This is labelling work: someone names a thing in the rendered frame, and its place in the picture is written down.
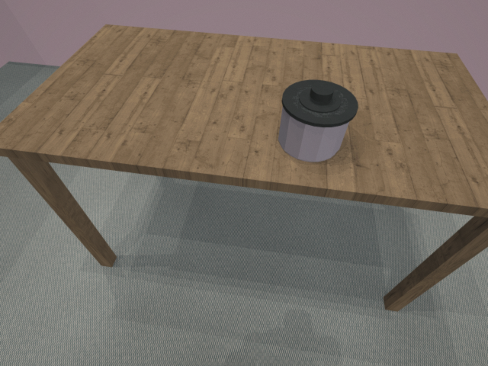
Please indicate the knob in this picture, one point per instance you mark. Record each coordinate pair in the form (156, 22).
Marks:
(321, 92)

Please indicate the lid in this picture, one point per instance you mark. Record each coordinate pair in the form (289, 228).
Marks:
(299, 105)

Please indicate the pot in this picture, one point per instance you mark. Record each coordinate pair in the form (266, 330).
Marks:
(309, 143)

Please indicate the table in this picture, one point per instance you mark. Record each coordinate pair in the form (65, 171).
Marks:
(207, 107)

